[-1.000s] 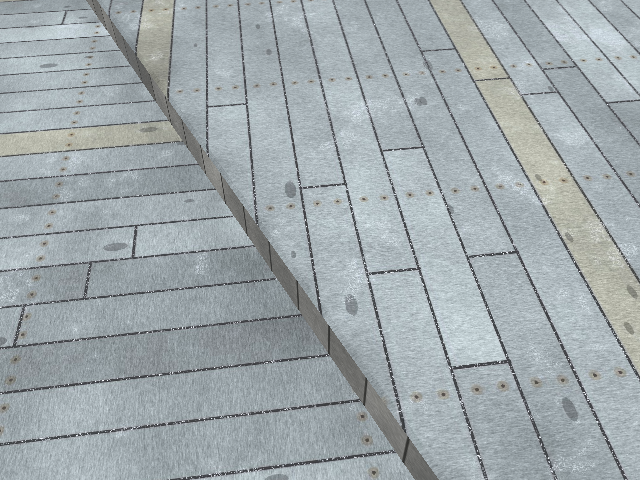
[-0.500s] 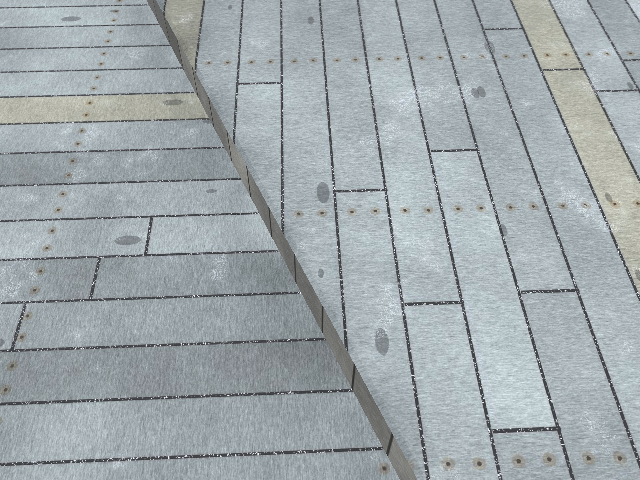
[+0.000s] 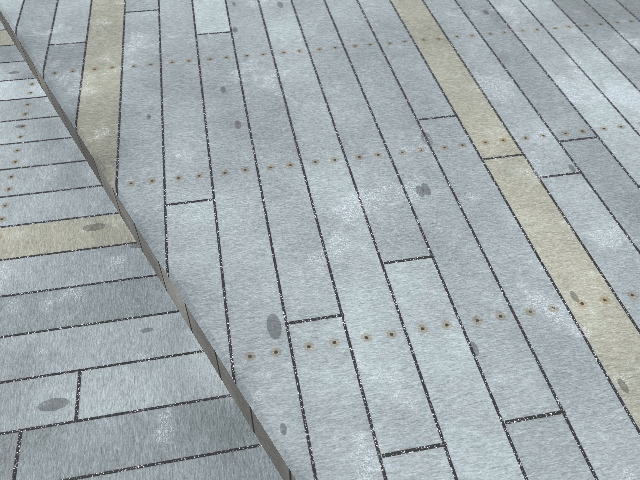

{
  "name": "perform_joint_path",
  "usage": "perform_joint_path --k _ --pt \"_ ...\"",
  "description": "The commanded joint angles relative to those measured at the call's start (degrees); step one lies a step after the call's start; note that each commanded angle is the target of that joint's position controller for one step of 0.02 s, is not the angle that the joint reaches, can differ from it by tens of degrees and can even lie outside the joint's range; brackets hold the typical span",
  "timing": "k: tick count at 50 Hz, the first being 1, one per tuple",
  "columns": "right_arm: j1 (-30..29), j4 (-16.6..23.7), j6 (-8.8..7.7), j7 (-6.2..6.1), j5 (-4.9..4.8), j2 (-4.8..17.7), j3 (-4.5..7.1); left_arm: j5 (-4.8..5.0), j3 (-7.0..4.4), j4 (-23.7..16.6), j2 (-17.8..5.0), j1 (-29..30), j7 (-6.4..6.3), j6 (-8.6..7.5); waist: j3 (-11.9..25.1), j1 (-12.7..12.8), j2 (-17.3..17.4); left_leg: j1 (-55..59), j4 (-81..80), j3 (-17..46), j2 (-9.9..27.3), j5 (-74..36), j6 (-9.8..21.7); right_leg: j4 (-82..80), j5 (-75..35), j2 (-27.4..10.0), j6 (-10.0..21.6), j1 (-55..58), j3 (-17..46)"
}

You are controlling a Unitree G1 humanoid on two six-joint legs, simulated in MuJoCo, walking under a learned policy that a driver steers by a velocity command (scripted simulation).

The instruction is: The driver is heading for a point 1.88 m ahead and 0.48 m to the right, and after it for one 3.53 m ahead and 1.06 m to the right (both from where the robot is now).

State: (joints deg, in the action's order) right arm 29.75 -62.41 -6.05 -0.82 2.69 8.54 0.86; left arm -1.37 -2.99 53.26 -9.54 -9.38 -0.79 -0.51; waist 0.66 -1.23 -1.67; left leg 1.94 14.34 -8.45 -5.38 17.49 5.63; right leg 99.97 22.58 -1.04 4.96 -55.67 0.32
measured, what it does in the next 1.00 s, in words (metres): climbs, turning right: right foot 0.13 m higher, then left foot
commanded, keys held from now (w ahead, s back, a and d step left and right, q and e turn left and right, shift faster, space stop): e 0.52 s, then no key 0.48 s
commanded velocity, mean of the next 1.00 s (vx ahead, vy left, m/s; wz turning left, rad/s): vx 0.08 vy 0.00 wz -0.38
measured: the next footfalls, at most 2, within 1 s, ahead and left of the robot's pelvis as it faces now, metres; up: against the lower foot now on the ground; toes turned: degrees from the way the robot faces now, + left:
right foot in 0.18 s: +0.32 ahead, -0.09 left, +0.13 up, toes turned -10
left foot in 0.86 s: +0.56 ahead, +0.03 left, +0.13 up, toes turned -22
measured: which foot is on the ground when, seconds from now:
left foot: down 0.00-0.20, up 0.22-0.84, down 0.86-1.00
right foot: up 0.00-0.16, down 0.18-0.88, up 0.90-1.00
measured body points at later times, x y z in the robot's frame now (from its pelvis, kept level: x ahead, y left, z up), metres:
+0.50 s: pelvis +0.24 -0.04 +0.09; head +0.28 -0.06 +0.54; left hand +0.38 +0.21 -0.03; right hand +0.42 -0.32 +0.02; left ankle +0.34 +0.10 -0.50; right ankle +0.28 -0.08 -0.61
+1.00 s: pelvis +0.43 +0.00 +0.11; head +0.46 +0.01 +0.56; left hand +0.63 +0.19 -0.02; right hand +0.49 -0.27 +0.03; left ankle +0.52 +0.04 -0.61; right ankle +0.30 -0.10 -0.56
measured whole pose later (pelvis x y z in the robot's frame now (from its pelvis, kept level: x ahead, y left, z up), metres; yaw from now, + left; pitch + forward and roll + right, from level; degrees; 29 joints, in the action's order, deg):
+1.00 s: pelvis +0.43 +0.00 +0.11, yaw -24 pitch +0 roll +1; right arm 10.3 -33.8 1.1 -1.8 1.1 9.0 -1.5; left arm -0.7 -3.0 40.8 -14.2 -13.6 -2.0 3.1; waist -2.9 1.0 -4.0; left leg -21.8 33.2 -4.4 -2.4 11.6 3.7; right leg 58.1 28.4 5.8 -2.6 -18.9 10.5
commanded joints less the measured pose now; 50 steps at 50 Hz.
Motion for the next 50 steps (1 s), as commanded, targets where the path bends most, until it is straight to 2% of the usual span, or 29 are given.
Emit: perform_joint_path --k 1,4,5,6,7,8,9,10,11,12,13,14,15,17,20,21,23,30,36,37,39,40,41,43,44,45,46,48,50 --pt "4.9 -0.1 -0.16 -0.84 0.75 4.8 -0.03 0.07 1.54 -8.8 1.0 10.4 -0.74 -0.70 -9.5 0.7 2.0 4.5 -0.3 6.8 19.4 -31.9 3.9 6.1 5.9 0.6 1.6 -21.7 -1.3" --pt "6.4 -0.9 -0.20 -1.84 0.40 4.9 -0.56 -0.10 3.32 -13.8 2.1 16.0 -0.74 -0.94 -9.3 -0.1 3.2 6.1 -0.7 2.9 17.3 -38.8 1.5 -2.3 8.8 -0.2 2.2 -22.8 -7.3" --pt "3.2 -0.4 -0.03 -2.85 -0.11 5.6 -0.54 -0.28 4.03 -15.3 2.6 15.1 -0.26 -1.18 -8.2 2.6 2.7 3.1 -1.4 0.5 17.4 -46.3 0.4 -11.0 6.2 -2.2 3.2 -15.0 -5.8" --pt "-1.0 1.0 0.51 -3.21 -1.45 6.3 -0.45 0.34 4.84 -15.4 2.7 12.4 0.18 -1.13 -5.7 4.5 1.6 -3.8 -2.3 -3.7 14.3 -54.5 -0.5 -24.2 3.7 0.0 3.2 0.3 -10.3" --pt "-1.3 2.2 0.59 -3.45 -2.90 7.9 -0.24 1.05 4.88 -13.8 2.3 8.3 0.48 -0.38 0.3 4.6 2.2 -6.1 0.1 -3.4 14.8 -73.0 -0.4 -28.9 -4.6 3.1 3.6 15.1 -12.7" --pt "-4.4 4.5 0.56 -3.38 -4.11 13.3 1.12 2.11 4.37 -12.1 0.5 1.7 0.59 -0.33 2.0 7.6 8.5 -3.9 6.9 -3.1 17.7 -91.0 -0.4 -36.7 -1.1 5.7 3.4 20.9 -14.9" --pt "-5.8 5.3 1.38 -3.31 -3.93 15.3 2.41 1.50 3.30 -9.7 -2.6 -6.1 0.46 -0.34 6.6 10.8 11.4 0.3 18.1 -3.3 18.8 -99.3 -1.7 -41.1 -0.1 8.5 4.2 27.5 -14.7" --pt "-6.6 7.6 2.08 -2.23 -5.23 16.3 3.16 0.95 2.11 -8.1 -4.9 -11.0 0.09 -0.77 10.9 12.7 10.2 -2.6 32.9 -4.2 16.3 -96.6 -3.6 -47.9 -6.0 9.5 6.6 36.9 -10.6" --pt "-9.4 11.9 2.33 -0.77 -6.92 13.6 2.70 1.70 0.31 -6.3 -7.2 -14.9 -0.71 -0.80 16.4 15.7 -1.5 -24.4 57.9 -3.8 8.0 -62.3 -7.7 -57.9 -19.5 2.3 16.0 58.6 4.8" --pt "-13.4 14.3 1.78 1.34 -5.37 11.6 1.82 1.44 -1.04 -7.7 -11.2 -9.5 -2.08 -0.62 21.8 12.7 -8.3 -37.8 77.6 1.5 -0.4 9.1 -9.1 -68.7 -41.4 -8.9 21.6 66.5 29.5" --pt "-16.1 18.0 1.87 2.20 -3.01 10.5 1.37 -0.41 -2.34 -8.7 -14.3 -5.4 -2.86 0.21 22.5 8.9 -0.1 -37.0 82.1 11.1 1.5 3.7 -7.0 -68.3 -30.3 -10.6 19.7 57.3 38.5" --pt "-17.8 19.2 2.91 2.00 -1.88 8.3 1.05 -0.79 -2.24 -7.9 -12.3 -3.0 -3.14 0.77 11.9 5.8 7.1 -37.8 79.5 13.2 4.3 1.7 -6.0 -68.9 -17.7 -9.3 15.4 45.0 35.9" --pt "-17.9 20.4 3.89 1.12 -0.91 6.2 0.52 -0.83 -1.70 -7.1 -9.4 -2.2 -3.45 0.84 2.2 3.3 9.6 -39.9 75.9 13.2 6.5 1.5 -5.4 -68.3 -12.8 -7.8 12.1 34.2 31.9" --pt "-16.1 22.2 6.16 -0.38 0.36 6.3 0.45 -0.17 -0.44 -7.9 -4.8 1.0 -3.28 -0.05 -2.9 -0.8 8.6 -37.2 70.7 12.2 8.1 -0.3 -6.2 -69.6 -14.6 -3.7 8.9 22.8 23.5" --pt "-18.1 26.2 7.59 -1.48 -0.18 7.2 0.64 -0.61 -0.67 -9.1 -7.4 0.9 -2.28 -1.96 0.5 -1.9 3.0 -35.6 67.0 10.0 5.8 -6.7 -7.3 -69.9 -25.1 -0.7 9.1 21.9 16.9" --pt "-18.7 27.0 7.26 -1.68 -0.38 6.8 0.49 -0.78 -0.89 -9.0 -8.4 -0.6 -2.17 -2.06 0.9 -1.5 -0.6 -38.2 68.6 9.4 4.8 -6.8 -7.1 -70.1 -28.5 -0.8 9.9 23.5 17.2" --pt "-21.8 29.3 7.23 -1.88 0.21 7.5 0.76 -0.59 -1.30 -9.8 -9.8 -3.8 -2.53 -1.97 3.1 0.4 -1.9 -43.9 72.5 10.0 3.7 -6.6 -7.4 -69.8 -27.9 -1.5 10.3 30.0 19.8" --pt "-31.8 35.9 8.82 -1.52 0.58 8.9 0.33 -0.63 -2.22 -13.6 -12.0 -9.2 -3.62 0.01 2.1 4.7 -1.6 -57.5 67.8 11.8 4.4 -3.5 -11.5 -70.7 -21.7 -4.1 9.2 47.8 25.6" --pt "-32.3 39.0 10.18 -0.79 0.26 10.0 -0.07 -0.65 -2.68 -16.6 -13.1 -10.1 -4.57 0.81 2.2 5.4 -3.7 -58.5 62.5 14.4 4.3 0.3 -12.8 -67.9 -27.6 -7.0 9.4 54.9 28.6" --pt "-31.6 39.1 10.19 -0.16 -0.44 8.3 -1.05 -0.68 -1.82 -17.6 -11.4 -8.2 -4.60 1.85 1.7 3.9 -1.7 -56.4 52.2 9.7 4.4 1.1 -12.9 -68.1 -28.6 -4.4 8.5 54.6 25.6" --pt "-33.5 40.4 9.80 0.70 -0.85 7.2 -1.84 -0.72 -2.30 -17.5 -12.2 -9.5 -4.67 2.80 0.9 6.1 -5.1 -48.3 39.5 6.9 4.9 -0.6 -11.8 -69.0 -28.0 -2.7 6.3 52.6 24.0" --pt "-29.7 39.7 9.81 0.74 -2.47 6.5 -2.18 -0.76 -2.19 -18.8 -12.2 -7.0 -4.92 3.13 1.8 4.5 -7.2 -38.2 29.2 8.7 5.7 3.2 -10.5 -71.2 -27.7 -2.8 4.1 49.5 23.5" --pt "-25.0 37.8 9.83 0.56 -3.17 7.3 -1.57 -0.49 -2.21 -18.9 -12.3 -6.1 -4.82 3.13 2.7 3.4 -7.1 -28.0 21.5 7.8 5.9 -2.9 -9.7 -71.2 -22.8 -1.9 2.0 46.7 22.3" --pt "-16.4 31.9 9.53 -1.19 -3.27 9.0 0.82 0.05 -1.30 -17.4 -10.7 -7.8 -3.19 2.29 3.0 0.5 -1.0 -12.1 6.4 3.0 4.4 -18.7 -9.0 -62.9 -17.6 2.0 0.6 43.6 17.7" --pt "-16.0 32.8 7.76 -1.08 -0.64 8.7 -0.23 -0.02 -0.40 -16.5 -6.2 -10.5 -1.31 1.43 7.1 0.8 6.6 3.6 14.0 15.6 11.9 -11.7 -5.9 -50.6 7.6 6.1 -2.8 30.5 15.1" --pt "-14.2 32.8 7.41 -1.18 -1.43 12.9 0.91 1.92 -0.81 -17.6 -8.0 -11.7 -1.13 2.26 9.1 0.1 16.7 -1.4 5.3 40.0 26.5 -17.2 1.4 -41.2 13.2 10.3 -6.6 26.7 13.1" --pt "-16.9 33.7 6.97 -1.18 -2.03 11.2 0.74 0.78 -1.49 -16.4 -10.0 -12.8 -1.91 2.75 6.0 2.4 11.6 -7.4 0.9 44.2 27.8 -9.4 4.1 -35.9 10.2 7.5 -7.5 27.1 14.3" --pt "-21.2 33.9 5.84 -1.04 -1.19 6.4 -0.74 0.72 -1.37 -16.0 -9.6 -6.4 -1.48 2.94 2.8 2.4 5.8 -12.5 0.4 34.3 21.7 2.3 3.8 -37.1 6.1 5.2 -8.5 28.6 12.5" --pt "-20.8 32.5 5.07 -1.33 -1.62 6.3 -0.62 0.73 -1.08 -15.6 -8.4 -4.2 -0.45 3.31 1.9 2.2 8.8 -12.2 -0.4 26.5 17.8 -1.7 2.6 -42.1 3.8 3.4 -8.9 29.9 10.4"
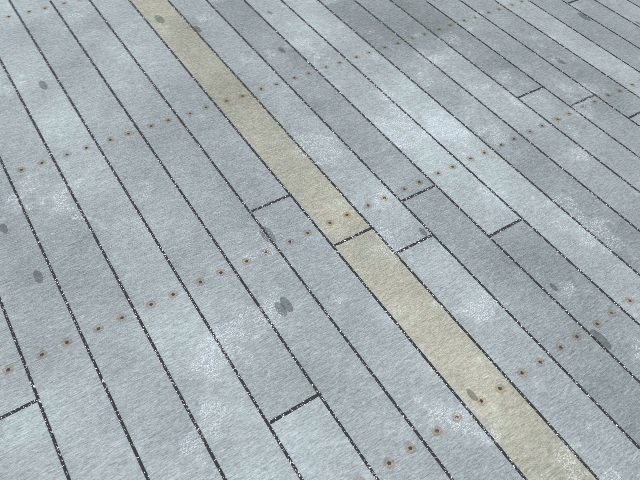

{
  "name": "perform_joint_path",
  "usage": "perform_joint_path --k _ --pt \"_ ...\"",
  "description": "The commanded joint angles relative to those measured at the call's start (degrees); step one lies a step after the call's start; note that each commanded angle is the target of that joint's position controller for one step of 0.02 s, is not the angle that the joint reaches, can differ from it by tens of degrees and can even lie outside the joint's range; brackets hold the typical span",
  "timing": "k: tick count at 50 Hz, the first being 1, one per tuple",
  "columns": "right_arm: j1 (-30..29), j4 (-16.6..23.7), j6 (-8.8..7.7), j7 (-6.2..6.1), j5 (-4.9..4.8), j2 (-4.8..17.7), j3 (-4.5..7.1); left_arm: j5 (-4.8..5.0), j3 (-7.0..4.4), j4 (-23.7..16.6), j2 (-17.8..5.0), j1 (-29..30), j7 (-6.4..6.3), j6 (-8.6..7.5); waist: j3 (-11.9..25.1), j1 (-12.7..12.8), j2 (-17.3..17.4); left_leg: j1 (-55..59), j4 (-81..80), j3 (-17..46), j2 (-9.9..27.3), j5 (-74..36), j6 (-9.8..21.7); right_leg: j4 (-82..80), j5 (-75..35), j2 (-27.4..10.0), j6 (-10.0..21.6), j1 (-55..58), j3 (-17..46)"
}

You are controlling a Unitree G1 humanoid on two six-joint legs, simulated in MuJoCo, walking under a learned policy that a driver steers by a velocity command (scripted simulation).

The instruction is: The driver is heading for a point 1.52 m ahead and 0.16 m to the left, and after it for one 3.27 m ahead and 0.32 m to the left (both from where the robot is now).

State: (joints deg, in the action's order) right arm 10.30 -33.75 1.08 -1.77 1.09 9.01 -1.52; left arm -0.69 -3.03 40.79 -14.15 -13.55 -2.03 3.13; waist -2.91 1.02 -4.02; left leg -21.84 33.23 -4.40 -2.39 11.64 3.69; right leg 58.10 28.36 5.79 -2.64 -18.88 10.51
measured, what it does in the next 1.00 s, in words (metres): walks ahead: right foot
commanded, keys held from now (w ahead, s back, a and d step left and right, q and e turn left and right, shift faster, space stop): no key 1.00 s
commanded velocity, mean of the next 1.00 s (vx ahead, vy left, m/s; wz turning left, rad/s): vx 0.00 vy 0.00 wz -0.02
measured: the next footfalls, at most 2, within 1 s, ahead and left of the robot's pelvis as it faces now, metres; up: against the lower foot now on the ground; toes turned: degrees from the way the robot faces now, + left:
right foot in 0.32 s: +0.11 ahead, -0.13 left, +0.00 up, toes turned +3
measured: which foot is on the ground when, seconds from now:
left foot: down 0.00-1.00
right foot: up 0.00-0.30, down 0.32-1.00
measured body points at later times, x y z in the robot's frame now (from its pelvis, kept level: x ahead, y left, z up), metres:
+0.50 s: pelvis +0.08 -0.02 +0.02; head +0.08 -0.03 +0.47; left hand +0.20 +0.22 -0.10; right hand +0.18 -0.25 -0.11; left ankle +0.07 +0.08 -0.72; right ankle +0.07 -0.13 -0.72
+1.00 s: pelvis +0.10 -0.04 +0.02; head +0.10 -0.04 +0.47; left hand +0.17 +0.21 -0.12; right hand +0.15 -0.28 -0.13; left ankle +0.07 +0.08 -0.72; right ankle +0.07 -0.13 -0.72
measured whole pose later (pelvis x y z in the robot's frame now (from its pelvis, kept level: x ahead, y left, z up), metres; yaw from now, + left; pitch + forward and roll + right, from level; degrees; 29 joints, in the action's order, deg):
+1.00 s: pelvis +0.10 -0.04 +0.02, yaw +1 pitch +0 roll +0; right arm 17.1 -53.0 0.0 -2.0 0.5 11.3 1.8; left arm -0.6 -0.1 51.7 -10.9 -15.5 -3.0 -0.3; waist 0.2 -0.8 0.5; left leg -7.4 22.3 -1.3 0.4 14.8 -0.2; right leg 23.3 15.1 2.8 2.6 -8.0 1.5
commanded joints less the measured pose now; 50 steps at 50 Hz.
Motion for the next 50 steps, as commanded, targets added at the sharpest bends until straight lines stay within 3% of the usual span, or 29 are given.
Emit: perform_joint_path --k 1,2,5,9,13,15,16,17,18,19,21,24,32,50 --pt "0.0 2.8 -2.39 -0.21 -0.19 5.9 1.98 0.11 -0.83 -2.6 -3.2 0.0 1.05 -0.15 5.8 -0.3 11.1 12.7 -19.1 20.4 14.0 0.7 4.5 -3.0 -2.7 -3.8 -1.4 -6.0 -0.6" --pt "1.2 2.2 -2.80 -0.02 -0.17 5.1 1.80 0.22 -0.69 -0.9 -3.0 -1.9 1.30 -0.13 6.9 -0.2 10.2 14.6 -18.0 18.9 13.6 -6.9 4.3 -4.5 -3.0 -3.8 -0.9 -5.4 -2.8" --pt "5.3 0.0 -3.89 0.36 -0.02 5.9 2.37 -0.14 -0.38 0.4 -1.9 -1.4 1.55 0.29 8.0 -0.7 9.8 16.4 -16.9 17.0 14.4 -17.9 5.7 -7.0 -3.8 -5.0 -0.3 -4.4 -5.1" --pt "5.6 -1.3 -4.37 1.00 0.43 5.5 2.70 -0.34 0.16 0.8 -0.9 1.1 1.64 0.53 6.1 -1.1 11.3 13.8 -17.8 14.5 13.0 -11.7 6.4 -14.3 -5.9 -5.9 0.2 -2.8 -7.2" --pt "5.5 -2.4 -3.86 1.18 0.44 6.4 3.40 -0.49 0.91 0.9 0.2 2.3 1.06 -0.35 4.1 -1.0 11.3 9.5 -16.7 13.9 12.1 -4.4 7.1 -24.4 -8.6 -5.5 1.7 1.9 -9.5" --pt "5.5 -3.1 -3.56 0.90 -0.30 6.7 3.70 -1.19 1.26 1.0 0.3 1.3 0.76 -1.89 3.9 0.3 8.8 3.7 -14.6 12.1 10.3 -2.1 4.4 -34.4 -19.7 -6.4 3.2 10.3 -8.4" --pt "6.1 -3.1 -3.71 0.92 -0.29 6.0 3.56 -1.79 1.04 0.4 -1.6 0.6 0.38 -2.68 5.0 0.3 6.8 0.9 -13.5 11.8 9.8 -0.3 2.5 -35.8 -22.8 -10.2 4.1 14.1 -3.5" --pt "8.0 -2.7 -3.51 1.11 -0.62 4.4 3.41 -1.38 0.30 -0.1 -5.3 2.3 -0.01 -3.24 4.3 -2.6 0.4 1.0 -13.2 8.2 5.1 3.5 0.8 -35.7 -24.8 -13.3 5.6 11.3 1.0" --pt "8.5 -3.7 -3.05 1.11 -0.64 3.5 3.21 -0.30 0.57 0.6 -3.5 2.5 -0.05 -3.34 4.2 -2.8 -2.4 6.5 -13.6 6.2 3.5 3.2 -0.1 -36.3 -20.6 -12.6 6.6 6.2 0.5" --pt "8.0 -4.3 -2.85 0.95 -0.31 4.3 3.48 -0.07 1.15 0.7 -1.6 3.0 -0.04 -3.58 3.6 -2.5 -1.7 9.1 -13.2 6.3 3.8 1.0 -0.5 -36.6 -19.1 -11.4 6.3 4.9 -0.7" --pt "8.2 -5.2 -2.82 0.80 -0.19 6.3 4.27 -0.13 1.32 0.8 -1.3 2.4 -0.37 -3.87 3.9 -2.1 -0.7 10.2 -12.3 6.8 4.7 -4.1 -0.5 -36.0 -24.1 -10.1 5.9 6.4 -2.3" --pt "8.6 -6.3 -3.05 0.98 -0.35 6.3 4.46 -0.02 1.29 1.6 -1.4 0.3 -0.42 -4.54 5.6 -1.8 1.0 10.8 -12.1 6.5 5.2 -7.7 -0.9 -34.8 -31.2 -10.1 6.2 10.2 -2.8" --pt "8.5 -9.4 -2.23 0.48 -0.64 6.8 4.62 -0.10 1.32 2.6 -2.0 -0.5 -0.76 -4.56 4.2 -1.8 3.4 11.4 -12.2 6.0 5.5 -9.2 -2.1 -35.0 -35.1 -10.3 7.2 11.3 -2.8" --pt "9.5 -18.5 -1.46 -0.38 -0.56 7.2 4.14 0.10 1.87 9.5 -2.4 -3.8 -1.18 -3.88 2.3 -1.8 3.5 12.7 -13.6 6.2 6.8 -8.3 -2.5 -37.7 -33.7 -10.2 8.1 12.0 -2.9"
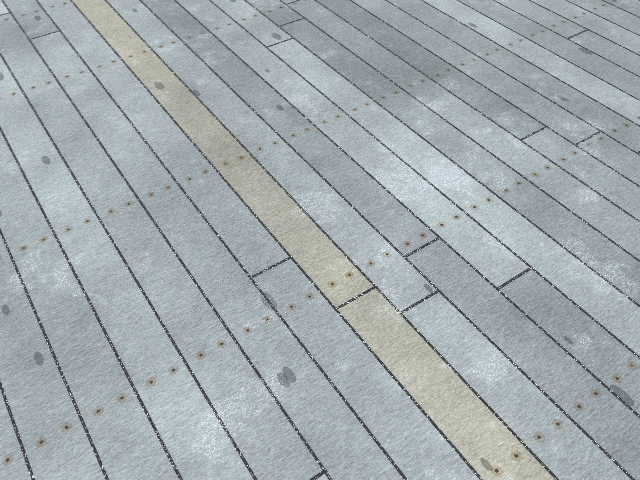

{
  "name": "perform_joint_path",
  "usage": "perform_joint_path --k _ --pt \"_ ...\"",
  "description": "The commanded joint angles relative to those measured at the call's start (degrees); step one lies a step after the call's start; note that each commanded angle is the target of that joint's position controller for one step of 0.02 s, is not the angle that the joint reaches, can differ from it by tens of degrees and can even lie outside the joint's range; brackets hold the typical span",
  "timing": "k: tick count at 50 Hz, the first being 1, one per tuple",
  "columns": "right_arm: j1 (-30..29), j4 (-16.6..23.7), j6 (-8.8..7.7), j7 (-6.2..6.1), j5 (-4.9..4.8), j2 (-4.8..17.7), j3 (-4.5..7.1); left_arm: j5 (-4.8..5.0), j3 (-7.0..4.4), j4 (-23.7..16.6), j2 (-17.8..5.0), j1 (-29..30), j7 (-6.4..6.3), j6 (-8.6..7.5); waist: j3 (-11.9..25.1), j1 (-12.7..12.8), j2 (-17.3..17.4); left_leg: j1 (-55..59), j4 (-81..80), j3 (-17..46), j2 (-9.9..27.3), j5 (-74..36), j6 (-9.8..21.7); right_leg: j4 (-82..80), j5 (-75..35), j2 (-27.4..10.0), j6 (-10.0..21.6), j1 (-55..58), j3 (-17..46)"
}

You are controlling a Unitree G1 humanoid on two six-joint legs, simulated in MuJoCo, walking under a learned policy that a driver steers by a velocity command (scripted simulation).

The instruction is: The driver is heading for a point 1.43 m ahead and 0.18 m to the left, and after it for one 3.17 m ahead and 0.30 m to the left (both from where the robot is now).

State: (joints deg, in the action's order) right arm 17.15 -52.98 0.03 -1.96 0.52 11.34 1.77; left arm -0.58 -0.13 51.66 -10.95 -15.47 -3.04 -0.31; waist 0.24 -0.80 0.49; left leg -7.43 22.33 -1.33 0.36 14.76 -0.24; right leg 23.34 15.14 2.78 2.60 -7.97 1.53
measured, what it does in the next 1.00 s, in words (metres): walks ahead: left foot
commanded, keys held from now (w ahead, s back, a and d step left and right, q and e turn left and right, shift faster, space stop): no key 0.26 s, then w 0.74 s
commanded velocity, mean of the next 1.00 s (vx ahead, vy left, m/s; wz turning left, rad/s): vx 0.26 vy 0.00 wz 0.00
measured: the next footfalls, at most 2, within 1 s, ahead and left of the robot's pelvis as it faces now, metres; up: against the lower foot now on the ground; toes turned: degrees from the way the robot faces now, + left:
left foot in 0.58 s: +0.10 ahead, +0.13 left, +0.00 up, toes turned +3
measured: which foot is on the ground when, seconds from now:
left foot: down 0.00-0.34, up 0.36-0.56, down 0.58-1.00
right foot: down 0.00-0.58, up 0.60-1.00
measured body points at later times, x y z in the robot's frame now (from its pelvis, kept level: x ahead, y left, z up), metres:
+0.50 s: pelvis +0.03 +0.02 +0.00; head +0.02 +0.03 +0.45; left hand -0.04 +0.27 -0.15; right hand +0.05 -0.22 -0.14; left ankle +0.01 +0.11 -0.72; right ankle -0.03 -0.09 -0.74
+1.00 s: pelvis +0.24 +0.06 -0.01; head +0.27 +0.08 +0.44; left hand +0.44 +0.27 -0.13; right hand +0.12 -0.14 -0.14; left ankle +0.06 +0.13 -0.74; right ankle +0.41 -0.03 -0.70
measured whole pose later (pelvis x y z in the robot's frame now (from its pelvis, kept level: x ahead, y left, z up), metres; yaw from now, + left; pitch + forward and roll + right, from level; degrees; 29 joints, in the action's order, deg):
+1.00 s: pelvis +0.24 +0.06 -0.01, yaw +1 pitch +2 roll -1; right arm 31.7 -62.3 -6.5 -0.4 1.0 7.4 -0.1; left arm -1.1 -0.7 48.3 -11.8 -0.1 1.9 -1.4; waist -1.3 -4.5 -1.3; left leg 10.9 5.3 -2.0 -3.2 18.2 4.0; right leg 38.4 3.8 -1.3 4.9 -36.6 -7.3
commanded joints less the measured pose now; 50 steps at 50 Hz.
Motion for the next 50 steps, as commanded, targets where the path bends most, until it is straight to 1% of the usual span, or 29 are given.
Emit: perform_joint_path --k 1,13,14,15,16,17,18,19,20,21,22,24,25,26,27,28,29,30,31,32,33,34,36,38,41,44,47,48,50 --pt "2.7 0.2 -0.39 -0.21 0.03 4.8 0.77 -0.01 -0.95 -0.9 -5.5 -2.0 -0.18 -0.42 -1.0 0.0 -0.9 -1.6 -2.8 3.2 4.1 -11.3 1.4 -3.1 -20.0 -7.2 2.8 1.0 6.0" --pt "4.1 -5.7 -0.30 -0.36 0.05 3.7 -0.36 0.00 0.15 4.1 -4.6 -4.3 -0.18 -0.16 -2.8 0.2 -0.7 -2.0 -4.1 3.4 4.4 -9.3 1.6 -4.7 -15.0 -6.9 2.8 0.0 6.0" --pt "4.7 -6.3 -0.27 -0.31 0.14 3.4 -0.47 -0.01 0.20 4.7 -4.5 -5.3 -0.12 -0.08 -1.8 0.4 -0.8 -1.8 -4.0 3.0 3.7 -4.9 1.8 -5.6 -8.3 -6.5 3.0 0.5 6.2" --pt "4.9 -6.6 -0.16 -0.23 0.30 3.8 -0.23 -0.01 -0.27 5.0 -5.7 -6.1 -0.08 0.17 -2.6 0.8 -1.6 -3.3 -1.8 1.7 2.2 1.8 2.2 -6.4 2.2 -6.0 4.0 -0.3 7.2" --pt "4.2 -6.1 0.00 -0.01 0.54 4.1 -0.02 -0.14 -1.07 5.5 -7.6 -7.6 -0.02 0.61 -3.9 1.5 -3.3 -7.1 1.9 0.4 0.5 9.3 2.7 -7.7 14.8 -6.6 5.7 -0.8 9.7" --pt "2.6 -5.2 0.12 0.39 0.97 4.1 0.07 -0.32 -1.78 6.0 -9.1 -9.7 0.12 1.02 -6.2 2.6 -5.4 -13.0 6.4 -1.0 -0.8 14.2 2.8 -10.5 25.7 -9.3 7.8 -1.1 14.5" --pt "1.0 -4.0 0.05 0.84 1.37 3.2 -0.10 -0.36 -2.29 6.6 -9.9 -11.9 0.28 1.25 -8.6 3.5 -7.5 -18.0 11.2 -2.8 -1.6 15.0 3.0 -13.8 33.0 -13.3 10.2 -1.3 20.1" --pt "-0.4 -2.8 -0.31 1.20 1.62 2.1 -0.43 -0.49 -2.48 7.0 -9.8 -13.3 0.57 1.21 -10.4 4.0 -8.8 -20.6 13.9 -3.3 -1.1 13.4 3.5 -15.9 35.3 -16.7 12.3 -2.3 24.8" --pt "-1.7 -1.8 -0.83 1.55 1.57 2.3 -0.38 -0.75 -2.54 7.1 -9.1 -13.4 0.82 0.84 -11.1 4.1 -9.0 -22.3 17.5 -2.0 0.1 12.4 3.9 -17.3 33.3 -18.7 13.5 -3.0 27.3" --pt "-2.4 -1.0 -1.41 1.94 1.30 3.2 -0.08 -1.16 -2.62 6.9 -8.8 -13.1 1.01 0.26 -10.3 3.8 -8.3 -24.3 21.0 -0.5 1.0 13.3 4.3 -17.9 29.4 -19.8 14.1 -1.9 28.1" --pt "-2.3 -0.4 -2.01 2.41 1.01 3.9 0.20 -1.27 -2.80 6.6 -9.0 -12.1 1.15 -0.41 -9.1 2.9 -7.3 -25.2 22.5 0.6 1.8 13.6 4.6 -17.8 25.7 -20.0 14.1 -0.7 27.0" --pt "-1.2 0.2 -3.06 3.23 0.37 4.2 0.55 -0.71 -2.97 5.6 -9.1 -8.7 1.33 -1.53 -7.0 0.8 -6.4 -21.4 18.5 0.2 2.0 10.8 4.8 -16.7 19.0 -17.5 12.2 -1.5 21.1" --pt "0.1 0.0 -3.39 3.42 0.35 3.8 0.59 -0.37 -3.12 5.3 -9.4 -7.2 1.35 -2.01 -6.6 -0.4 -6.8 -17.1 15.6 -0.5 1.7 7.7 4.9 -15.7 17.1 -16.1 11.2 -3.8 18.2" --pt "2.9 -0.7 -3.53 3.45 0.27 3.0 0.58 0.02 -3.17 4.9 -9.6 -5.2 1.41 -2.22 -6.2 -2.4 -6.7 -10.0 10.1 -2.0 0.7 4.3 5.1 -13.8 16.7 -14.2 10.0 -8.3 14.8" --pt "7.3 -2.4 -3.63 3.28 0.12 2.2 0.62 0.33 -3.16 4.5 -9.3 -3.4 1.61 -2.28 -6.1 -4.7 -5.4 0.3 4.5 -4.4 -1.4 0.3 5.2 -10.5 17.8 -11.7 8.8 -15.2 11.3" --pt "12.2 -4.6 -3.60 2.86 0.28 3.1 1.14 -0.02 -2.87 4.1 -8.2 -2.9 1.85 -2.38 -5.1 -6.1 -1.8 9.8 2.4 -4.4 -2.9 1.8 4.7 -4.6 18.1 -8.6 7.7 -21.5 8.3" --pt "18.3 -5.7 -3.96 2.25 1.35 6.1 1.84 -0.31 -2.00 3.4 -5.2 -2.5 2.21 -2.94 -3.3 -8.2 7.3 16.7 -5.2 8.8 6.6 12.0 5.3 10.9 13.5 -3.4 5.7 -27.4 1.5" --pt "23.0 -5.7 -3.93 1.95 1.09 12.3 3.22 -0.32 -1.00 1.0 -2.3 -2.2 2.64 -3.34 -1.0 -8.4 18.8 18.5 -17.7 34.2 20.3 33.2 9.5 27.7 14.2 1.4 3.8 -35.4 -4.7" --pt "18.7 -5.5 -3.37 1.84 0.99 9.7 2.72 -1.71 -2.03 0.8 -7.0 -2.9 3.23 -3.30 -5.0 -4.6 12.6 10.9 -19.5 40.4 22.7 37.5 12.5 38.2 12.6 -1.9 4.5 -35.9 -1.1" --pt "12.1 -3.4 -3.87 2.24 1.04 7.6 1.96 -1.79 -2.19 0.5 -7.2 -1.0 3.97 -3.51 -8.7 -1.8 5.0 5.7 -18.5 35.1 20.8 31.8 12.3 41.4 6.9 -4.8 4.5 -36.5 0.5" --pt "9.0 -2.6 -4.66 2.55 0.96 7.1 1.69 -1.33 -1.99 1.0 -6.0 -1.3 4.58 -3.85 -8.4 -0.4 2.0 3.9 -18.2 28.5 17.9 23.1 11.2 40.9 2.2 -6.3 4.0 -35.0 1.2" --pt "8.3 -2.4 -5.39 2.48 0.79 6.3 1.30 -1.08 -2.08 1.3 -5.7 -2.1 4.93 -4.01 -7.0 0.6 1.6 4.0 -18.4 23.4 15.6 15.4 10.1 40.0 -0.8 -7.2 3.4 -33.1 0.7" --pt "10.4 -3.9 -6.46 2.25 0.67 4.4 0.52 -1.15 -2.20 1.5 -5.6 -2.3 5.28 -3.47 -5.4 0.8 2.4 5.8 -17.8 15.9 12.5 1.7 8.7 40.1 -4.7 -7.1 2.4 -32.2 -1.4" --pt "13.8 -5.6 -6.82 2.21 0.53 4.2 0.35 -1.09 -2.30 0.4 -5.0 0.7 5.39 -2.70 -5.7 0.3 3.0 8.1 -17.0 12.0 11.5 -7.8 8.6 40.4 -6.5 -6.9 1.6 -35.3 -2.9" --pt "16.6 -6.8 -6.94 2.17 0.41 3.5 -0.14 -1.26 -2.15 -2.6 -4.8 8.5 5.32 -1.97 -7.2 -1.2 3.6 8.8 -17.0 8.5 10.7 -19.2 8.7 37.0 -9.1 -6.6 0.4 -38.8 -5.3" --pt "16.5 -7.0 -7.05 1.91 0.63 3.2 -0.62 -0.70 -1.55 -5.5 -4.0 15.8 5.37 -1.82 -8.5 -2.0 4.0 7.5 -16.7 5.3 9.4 -29.7 8.5 27.4 -11.3 -5.4 -0.3 -36.4 -7.7" --pt "18.0 -8.2 -6.99 1.44 0.52 3.8 -0.64 -0.43 -0.86 -7.0 -3.1 19.8 5.17 -1.54 -8.8 -2.8 5.3 9.0 -16.7 3.5 9.5 -36.9 8.3 17.3 -12.3 -3.6 1.1 -30.9 -10.3" --pt "18.2 -8.5 -6.98 1.25 0.50 4.1 -0.54 -0.40 -0.91 -7.4 -3.5 20.2 4.97 -1.58 -8.7 -2.5 5.6 10.0 -16.0 2.9 9.9 -40.2 8.2 14.8 -12.3 -3.1 2.1 -28.7 -10.5" --pt "16.6 -8.6 -6.95 0.92 0.26 5.4 -0.23 -0.46 -1.33 -7.1 -4.7 17.7 4.24 -1.87 -6.9 -0.2 6.6 12.4 -11.3 1.3 10.6 -54.2 7.7 11.1 -11.0 -0.9 4.4 -22.0 -11.1"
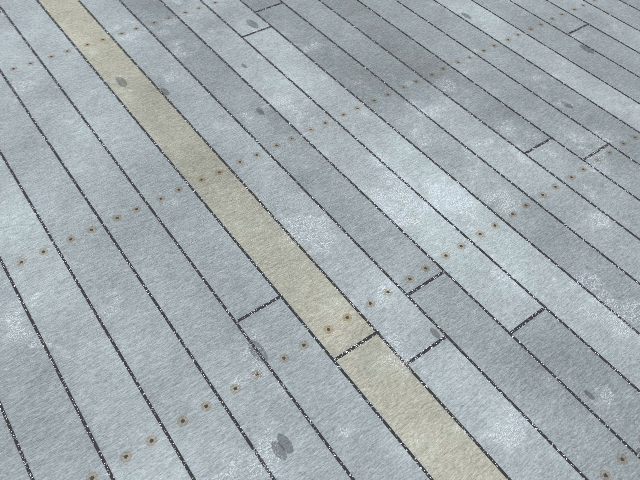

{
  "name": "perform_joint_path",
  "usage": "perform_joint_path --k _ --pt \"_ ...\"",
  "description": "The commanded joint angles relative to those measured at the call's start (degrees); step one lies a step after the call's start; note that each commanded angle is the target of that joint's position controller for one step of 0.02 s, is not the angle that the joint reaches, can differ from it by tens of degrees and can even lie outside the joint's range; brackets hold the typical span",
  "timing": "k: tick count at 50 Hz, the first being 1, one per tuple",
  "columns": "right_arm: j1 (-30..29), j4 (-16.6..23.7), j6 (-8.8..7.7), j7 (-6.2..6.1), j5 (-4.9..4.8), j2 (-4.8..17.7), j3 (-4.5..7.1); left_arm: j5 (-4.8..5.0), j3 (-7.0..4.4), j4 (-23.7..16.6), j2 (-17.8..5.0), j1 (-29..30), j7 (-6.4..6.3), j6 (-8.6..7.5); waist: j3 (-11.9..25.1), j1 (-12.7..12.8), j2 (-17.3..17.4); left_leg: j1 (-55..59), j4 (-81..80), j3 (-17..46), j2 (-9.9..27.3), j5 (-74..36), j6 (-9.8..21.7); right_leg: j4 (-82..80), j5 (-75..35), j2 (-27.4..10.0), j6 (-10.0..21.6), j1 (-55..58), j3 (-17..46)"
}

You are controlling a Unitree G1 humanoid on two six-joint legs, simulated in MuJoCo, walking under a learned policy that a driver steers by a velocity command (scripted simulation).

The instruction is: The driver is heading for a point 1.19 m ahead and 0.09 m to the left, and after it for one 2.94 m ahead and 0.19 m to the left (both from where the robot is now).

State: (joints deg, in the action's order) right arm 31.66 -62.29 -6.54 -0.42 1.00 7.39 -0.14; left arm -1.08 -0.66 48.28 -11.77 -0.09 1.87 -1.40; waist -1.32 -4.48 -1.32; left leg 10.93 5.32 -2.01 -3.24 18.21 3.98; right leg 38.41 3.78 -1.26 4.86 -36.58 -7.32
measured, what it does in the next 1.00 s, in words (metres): walks ahead: right foot, then left foot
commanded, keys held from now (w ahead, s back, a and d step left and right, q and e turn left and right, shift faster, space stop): w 1.00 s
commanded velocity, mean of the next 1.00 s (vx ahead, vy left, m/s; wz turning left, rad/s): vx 0.49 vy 0.00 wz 0.00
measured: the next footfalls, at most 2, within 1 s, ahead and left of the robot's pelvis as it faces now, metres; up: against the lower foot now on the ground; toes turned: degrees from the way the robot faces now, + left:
right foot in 0.08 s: +0.22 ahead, -0.07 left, +0.00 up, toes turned -4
left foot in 0.64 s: +0.54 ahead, +0.06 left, +0.00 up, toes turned +3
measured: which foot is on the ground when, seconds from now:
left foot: down 0.00-0.10, up 0.12-0.62, down 0.64-1.00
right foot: up 0.00-0.06, down 0.08-0.62, up 0.64-1.00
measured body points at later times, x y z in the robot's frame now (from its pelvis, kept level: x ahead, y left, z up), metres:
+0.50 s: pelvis +0.29 -0.02 +0.01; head +0.32 -0.03 +0.46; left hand +0.20 +0.20 -0.13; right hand +0.46 -0.24 -0.12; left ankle +0.47 +0.10 -0.69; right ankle +0.18 -0.07 -0.73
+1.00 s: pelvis +0.57 +0.01 +0.01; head +0.59 +0.01 +0.46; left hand +0.71 +0.23 -0.12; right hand +0.48 -0.23 -0.13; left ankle +0.50 +0.06 -0.73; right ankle +0.72 -0.15 -0.67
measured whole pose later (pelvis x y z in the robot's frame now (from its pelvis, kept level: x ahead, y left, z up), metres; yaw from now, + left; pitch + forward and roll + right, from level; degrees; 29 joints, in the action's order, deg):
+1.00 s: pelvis +0.57 +0.01 +0.01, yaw -1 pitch +0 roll +1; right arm 27.0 -61.2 -5.4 0.2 0.7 9.8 1.9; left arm -1.4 -2.2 52.5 -11.8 -6.1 1.6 -2.0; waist -2.3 -2.6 -2.1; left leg 1.3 10.5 -4.9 -5.4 12.2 5.5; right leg 45.7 2.7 -6.4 1.7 -36.7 -1.4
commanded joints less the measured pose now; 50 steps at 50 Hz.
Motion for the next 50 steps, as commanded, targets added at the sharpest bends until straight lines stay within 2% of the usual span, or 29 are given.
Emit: perform_joint_path --k 1,2,3,4,5,6,7,8,9,11,13,15,19,23,26,28,29,30,31,32,33,34,35,36,38,40,43,47,50 --pt "1.4 0.7 -0.30 -0.89 -0.24 10.0 1.88 -0.07 -1.30 -2.7 -5.1 -1.1 -1.13 -1.15 -3.4 5.3 9.1 -4.7 10.3 1.5 14.6 -64.6 3.0 -4.8 1.8 4.6 3.0 11.0 -2.2" --pt "0.5 0.7 0.04 -1.13 -0.01 11.1 2.26 -0.01 -2.07 -0.7 -6.5 -7.4 -1.61 -1.62 -0.1 8.1 9.1 -3.4 18.0 1.5 14.9 -68.3 2.7 -6.4 3.5 5.8 4.0 16.6 -1.4" --pt "-0.7 1.0 0.53 -1.26 -0.02 12.0 2.52 0.11 -2.89 2.5 -7.5 -16.1 -2.12 -2.13 4.2 11.5 8.2 -4.3 28.2 1.3 14.5 -65.5 2.5 -10.4 1.6 6.0 5.0 25.5 -0.6" --pt "-1.9 1.9 0.71 -1.13 -0.25 11.7 2.47 -0.73 -3.91 4.9 -9.5 -24.0 -2.77 -2.50 8.7 14.7 6.8 -13.5 40.5 1.1 12.9 -52.1 2.4 -10.9 4.4 0.9 6.7 38.7 4.7" --pt "2.1 3.8 1.01 -0.49 -1.05 5.9 1.42 -2.28 -5.29 5.7 -14.9 -29.5 -2.96 -2.69 15.7 12.1 -4.5 -30.9 62.3 -1.3 5.3 -15.1 1.3 -11.1 9.2 -15.9 12.0 54.1 27.6" --pt "4.7 3.4 1.28 -0.15 -1.60 6.1 1.97 -0.99 -5.24 5.6 -13.6 -26.5 -2.05 -2.20 18.6 9.7 -7.6 -42.0 76.7 4.3 -1.7 10.0 0.9 -21.5 11.2 -22.3 17.5 54.9 49.3" --pt "-1.6 5.3 1.40 -0.30 -0.65 8.6 2.57 0.56 -4.75 4.5 -11.0 -19.0 -1.64 -2.38 9.0 6.9 -1.4 -45.6 76.3 7.0 3.2 3.1 1.7 -24.8 16.8 -19.6 14.9 45.6 40.9" --pt "-6.1 6.5 1.03 0.06 -0.33 9.1 2.64 0.91 -3.83 3.9 -7.3 -15.1 -1.38 -2.83 3.1 6.2 1.5 -44.9 73.4 6.1 5.0 -1.3 1.7 -27.2 14.1 -17.6 13.4 37.0 33.7" --pt "-7.4 6.7 1.14 0.35 -0.23 8.7 2.78 0.50 -3.08 4.5 -4.8 -14.5 -1.26 -3.45 0.3 4.7 3.5 -43.0 70.6 5.8 6.7 -2.9 1.8 -28.8 8.9 -15.3 11.8 31.8 28.2" --pt "-6.6 6.7 2.56 1.11 0.96 6.3 2.45 0.43 -2.02 6.7 -2.7 -16.9 -1.78 -4.54 -1.1 2.3 1.7 -38.8 65.9 5.5 8.2 -3.1 0.9 -30.4 2.2 -12.0 9.7 26.0 21.2" --pt "-7.7 7.2 3.52 1.64 1.23 5.5 2.47 0.75 -2.01 8.5 -3.6 -20.2 -2.08 -5.46 -2.2 1.6 0.6 -40.7 62.6 3.9 8.7 -3.6 0.0 -31.1 -2.9 -10.2 9.0 25.9 17.3" --pt "-12.7 9.0 4.11 2.08 1.47 6.6 2.67 0.79 -2.09 9.3 -4.9 -22.6 -2.02 -5.58 -3.6 2.2 0.1 -45.2 58.7 2.0 9.6 -7.2 -0.8 -32.1 -6.6 -9.0 8.2 27.1 14.4" --pt "-23.8 12.7 4.28 2.34 0.67 6.9 2.41 0.88 -1.48 10.2 -4.5 -26.8 -1.73 -5.39 -5.2 4.8 -0.7 -48.1 45.3 -1.5 8.9 -15.8 -2.0 -31.8 -18.1 -6.3 5.2 29.7 9.6" --pt "-31.7 15.2 4.08 2.31 0.10 6.2 1.70 0.70 -1.14 11.6 -4.9 -31.4 -2.34 -5.23 -4.8 7.4 -2.2 -46.7 33.8 -3.9 6.5 -20.3 -1.4 -31.0 -24.4 -7.2 3.6 36.2 8.7" --pt "-34.6 16.4 3.68 2.05 0.04 6.9 1.79 0.04 -1.16 12.5 -5.3 -32.7 -2.99 -4.87 -4.8 7.7 -2.6 -46.6 29.4 -4.0 5.0 -18.0 0.3 -28.2 -30.1 -9.1 4.3 43.0 8.5" --pt "-32.0 16.0 3.32 1.67 0.15 7.9 2.30 -0.18 -1.36 12.5 -6.1 -30.8 -3.38 -4.76 -3.4 5.3 -3.3 -41.7 27.5 -4.3 3.0 -13.3 2.2 -23.3 -41.5 -10.2 4.2 45.1 7.7" --pt "-28.2 14.8 3.10 1.24 0.30 8.8 2.77 -0.28 -1.60 12.4 -6.8 -29.8 -3.52 -4.70 -1.5 3.5 -3.9 -37.3 26.8 -4.6 1.5 -10.4 3.4 -18.8 -48.1 -10.5 4.1 45.7 7.4" --pt "-21.8 12.7 2.77 0.77 0.38 9.9 3.48 -0.43 -1.77 12.4 -7.2 -29.0 -3.48 -4.49 1.6 1.0 -3.7 -30.9 25.0 -4.7 0.0 -8.9 4.6 -11.4 -50.8 -10.2 3.8 45.8 7.2" --pt "-12.8 9.7 2.24 0.26 0.91 11.0 4.27 0.01 -1.81 12.0 -7.4 -27.7 -3.34 -4.26 5.8 -3.1 -2.7 -19.3 20.6 -3.6 0.9 -12.0 6.2 -0.6 -44.5 -8.8 3.2 41.0 6.1" --pt "-3.2 7.7 1.98 -0.40 2.33 15.3 5.61 0.60 -1.25 10.1 -5.6 -27.2 -3.08 -4.35 12.3 -6.1 1.9 -4.7 20.3 8.9 12.5 -7.2 9.2 15.9 -24.2 -5.9 2.5 28.8 4.3" --pt "-2.7 7.8 2.26 -0.03 2.79 19.4 6.60 2.29 -0.44 9.7 0.5 -35.1 -2.35 -4.09 17.0 -0.9 13.7 9.0 15.1 38.3 28.9 -6.7 18.8 37.6 25.2 6.0 0.3 6.6 3.1" --pt "-7.2 8.0 2.86 0.72 0.07 16.3 6.31 0.75 -1.95 9.9 -5.3 -30.5 -2.59 -3.81 12.8 -0.9 4.3 3.5 10.4 39.9 25.9 0.0 17.9 40.9 23.7 3.5 1.3 1.1 10.5" --pt "-13.4 9.0 2.80 0.94 -0.48 13.1 5.33 0.47 -2.24 7.7 -5.6 -24.8 -2.36 -4.12 3.8 1.4 3.5 -5.3 8.2 30.4 23.9 0.3 15.4 38.4 18.0 0.7 1.4 -0.8 10.7" --pt "-16.0 9.1 2.33 1.23 -0.22 9.9 4.53 0.35 -2.29 7.2 -5.0 -22.2 -2.18 -4.31 0.0 2.7 1.0 -12.2 5.9 24.7 21.3 -5.5 13.2 35.0 14.6 -1.0 1.3 1.3 10.5" --pt "-15.5 7.4 1.52 0.79 -0.17 6.8 3.45 -0.78 -2.14 7.7 -2.5 -23.5 -1.52 -2.96 -1.2 6.0 2.0 -19.5 3.7 15.7 16.6 -12.3 9.3 29.8 12.1 -3.1 0.1 7.3 10.1" --pt "-12.0 5.6 0.54 0.60 -0.23 7.7 3.49 -1.15 -2.08 7.5 -1.3 -23.4 -0.91 -1.97 -1.4 6.7 3.1 -20.6 3.2 12.6 15.8 -19.6 9.3 27.4 11.7 -3.4 -1.0 7.9 8.9" --pt "-9.0 4.4 0.25 0.53 -0.43 9.7 3.66 -1.07 -2.28 5.0 -2.2 -16.3 -0.42 -1.14 -3.2 6.2 3.8 -19.4 1.3 8.8 14.0 -21.8 8.4 22.2 6.2 -4.8 -2.3 1.9 6.9" --pt "-4.9 3.5 0.46 0.59 -0.43 9.3 3.17 -0.35 -1.96 1.7 -2.3 -6.2 -0.24 -1.06 -4.3 3.6 4.7 -16.3 1.1 5.4 12.0 -27.6 6.3 10.5 -1.2 -4.6 -3.5 -0.9 4.6" --pt "-1.5 2.6 0.45 0.30 -0.27 9.4 2.98 0.02 -1.43 0.1 -1.7 -0.6 -0.24 -1.19 -4.7 1.7 5.5 -12.6 1.6 4.4 12.2 -30.5 5.7 2.6 -4.1 -3.2 -3.3 0.0 3.0"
